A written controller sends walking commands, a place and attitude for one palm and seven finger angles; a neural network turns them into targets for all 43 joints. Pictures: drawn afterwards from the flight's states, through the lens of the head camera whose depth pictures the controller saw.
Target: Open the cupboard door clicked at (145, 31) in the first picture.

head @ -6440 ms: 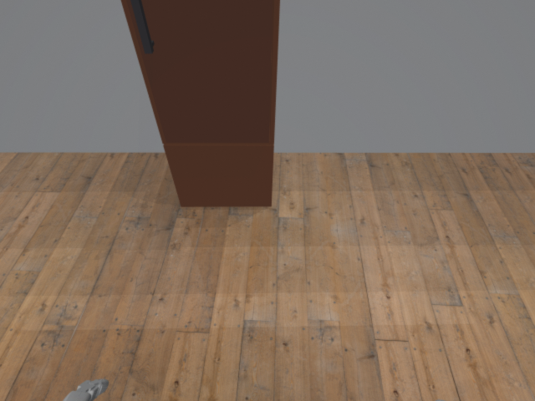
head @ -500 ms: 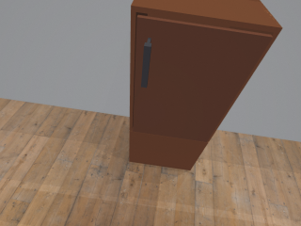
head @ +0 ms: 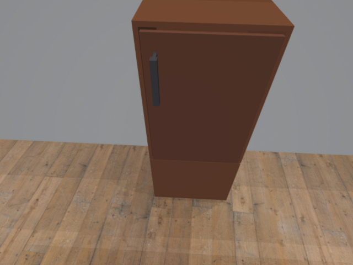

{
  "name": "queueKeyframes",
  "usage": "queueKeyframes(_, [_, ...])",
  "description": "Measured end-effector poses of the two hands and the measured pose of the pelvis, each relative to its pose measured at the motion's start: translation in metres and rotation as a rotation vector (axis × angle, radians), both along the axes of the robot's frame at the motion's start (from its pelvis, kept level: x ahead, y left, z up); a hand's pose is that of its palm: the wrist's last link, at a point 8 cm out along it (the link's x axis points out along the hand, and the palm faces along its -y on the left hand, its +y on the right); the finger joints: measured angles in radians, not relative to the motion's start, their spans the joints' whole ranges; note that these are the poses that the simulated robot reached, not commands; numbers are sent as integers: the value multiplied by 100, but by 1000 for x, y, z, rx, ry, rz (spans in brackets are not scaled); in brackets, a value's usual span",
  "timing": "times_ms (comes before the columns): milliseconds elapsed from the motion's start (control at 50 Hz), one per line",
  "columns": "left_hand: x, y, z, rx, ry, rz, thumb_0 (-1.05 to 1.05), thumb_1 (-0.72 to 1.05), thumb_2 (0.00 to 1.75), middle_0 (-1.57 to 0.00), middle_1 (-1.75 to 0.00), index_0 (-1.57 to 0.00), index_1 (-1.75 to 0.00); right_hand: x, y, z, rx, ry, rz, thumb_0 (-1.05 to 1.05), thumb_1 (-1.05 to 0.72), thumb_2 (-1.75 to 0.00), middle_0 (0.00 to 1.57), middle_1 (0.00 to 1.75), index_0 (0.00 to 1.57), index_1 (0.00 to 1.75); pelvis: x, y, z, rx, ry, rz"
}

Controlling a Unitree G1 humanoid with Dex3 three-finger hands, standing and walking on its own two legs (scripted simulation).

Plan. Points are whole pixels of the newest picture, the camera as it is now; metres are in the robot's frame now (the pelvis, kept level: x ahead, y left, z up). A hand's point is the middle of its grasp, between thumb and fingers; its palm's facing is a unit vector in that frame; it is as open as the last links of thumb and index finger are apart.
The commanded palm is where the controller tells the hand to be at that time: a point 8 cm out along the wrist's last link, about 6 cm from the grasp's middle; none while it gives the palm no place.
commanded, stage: come to a stop and stand still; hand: left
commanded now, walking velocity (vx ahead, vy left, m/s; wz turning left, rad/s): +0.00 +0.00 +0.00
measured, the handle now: (155, 79) +0.62 +0.09 +0.10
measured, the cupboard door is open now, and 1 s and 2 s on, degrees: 0 0 0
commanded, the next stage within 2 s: look again from close up in 0.22 s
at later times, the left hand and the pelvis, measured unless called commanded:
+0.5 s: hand out of the picture -0.02 +0.15 -0.18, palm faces +0.02 -0.98 -0.17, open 7.4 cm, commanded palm none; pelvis +0.00 -0.01 -0.01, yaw +1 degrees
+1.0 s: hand out of the picture +0.04 +0.17 -0.19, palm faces +0.00 -0.98 -0.18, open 7.4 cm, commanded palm none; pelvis +0.04 +0.00 -0.01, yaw -1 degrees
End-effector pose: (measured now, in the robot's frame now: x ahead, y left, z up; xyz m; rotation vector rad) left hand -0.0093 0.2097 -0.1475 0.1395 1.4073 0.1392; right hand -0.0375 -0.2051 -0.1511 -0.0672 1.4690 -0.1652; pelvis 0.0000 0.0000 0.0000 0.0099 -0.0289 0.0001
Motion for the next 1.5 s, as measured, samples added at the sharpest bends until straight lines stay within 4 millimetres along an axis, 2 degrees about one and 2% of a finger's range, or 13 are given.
queueKeyframes(100, [-13,-10,-1,-14,21,12,1,91,90,-20,-30,-20,-30,-20,0,1,8,51,-7,0,-91,-90,20,30,19,30,-4,-5,0,-2,4,3])
queueKeyframes(180, [-23,-18,-1,-22,46,21,1,91,90,-20,-30,-20,-30,-25,-1,1,11,64,-10,0,-91,-90,20,30,19,30,-5,-8,0,-3,8,2])
queueKeyframes(300, [-32,-27,-1,-31,72,33,1,91,90,-20,-30,-20,-30,-18,-4,0,12,50,-6,0,-91,-90,20,30,19,30,-3,-13,0,-3,11,2])
queueKeyframes(380, [-33,-29,-3,-28,55,16,1,91,90,-20,-30,-20,-30,-2,-6,-4,17,9,23,0,-91,-90,20,30,19,30,-4,-12,-4,-27,21,8])
queueKeyframes(540, [-5,-8,-5,3,-9,13,1,91,90,-20,-30,-20,-30,34,-10,-10,-7,-79,63,2,-93,-90,20,30,19,30,8,-3,-11,-22,31,15])
queueKeyframes(760, [39,11,-4,30,-76,-8,1,91,90,-19,-30,-20,-30,66,-16,-3,-47,-113,75,2,-93,-90,20,30,19,30,26,0,-9,-4,39,0])
queueKeyframes(900, [46,11,-7,15,-60,-15,1,91,90,-20,-30,-20,-30,80,-19,3,-68,-122,80,1,-93,-90,20,30,19,30,33,1,-8,-4,40,-5])
queueKeyframes(1060, [38,6,-13,-9,-2,-24,1,91,90,-20,-30,-20,-30,88,-23,3,-80,-123,69,1,-92,-90,20,30,20,30,37,-2,-11,2,48,-18])
queueKeyframes(1160, [37,-1,-11,-3,53,-55,1,91,90,-20,-30,-20,-30,81,-35,-1,-80,-120,26,0,-91,-90,20,30,20,30,37,-15,-12,11,62,-52])
queueKeyframes(1260, [53,-17,-6,20,17,-58,1,91,90,-19,-30,-20,-30,67,-58,-12,-64,-74,0,0,-91,-90,20,30,20,30,42,-37,-16,5,60,-58])
queueKeyframes(1320, [58,-29,-6,32,-19,-25,1,91,90,-19,-30,-20,-30,68,-73,-13,-60,-30,12,0,-91,-90,20,30,20,30,50,-50,-17,-8,58,-33])
queueKeyframes(1380, [60,-43,-4,25,-26,7,1,91,90,-19,-30,-20,-30,84,-85,-5,-64,-27,33,1,-91,-90,20,30,20,30,58,-60,-12,-10,64,-23])
queueKeyframes(1500, [63,-73,-7,-22,16,0,1,91,90,-20,-30,-20,-30,138,-93,5,-76,-130,52,1,-91,-90,20,30,19,30,76,-71,-8,-12,72,-30])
